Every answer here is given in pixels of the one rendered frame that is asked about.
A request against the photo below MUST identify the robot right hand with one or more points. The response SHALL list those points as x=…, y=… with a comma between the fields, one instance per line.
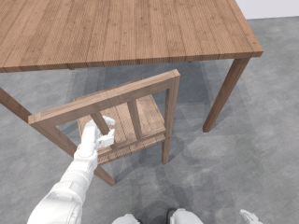
x=250, y=218

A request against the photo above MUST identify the robot right foot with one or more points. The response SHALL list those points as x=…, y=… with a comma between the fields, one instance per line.
x=169, y=214

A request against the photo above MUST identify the table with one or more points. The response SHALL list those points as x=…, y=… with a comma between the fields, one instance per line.
x=41, y=35

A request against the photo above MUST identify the robot left forearm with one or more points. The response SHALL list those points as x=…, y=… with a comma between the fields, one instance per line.
x=77, y=178

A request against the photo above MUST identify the chair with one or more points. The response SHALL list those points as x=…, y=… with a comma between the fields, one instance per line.
x=138, y=120

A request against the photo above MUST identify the left robot upper arm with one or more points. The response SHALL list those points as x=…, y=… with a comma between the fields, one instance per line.
x=52, y=211

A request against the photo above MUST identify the robot left hand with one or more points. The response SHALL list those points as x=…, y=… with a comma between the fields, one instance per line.
x=91, y=133

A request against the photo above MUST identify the robot right thigh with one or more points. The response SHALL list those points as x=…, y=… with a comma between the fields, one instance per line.
x=185, y=217

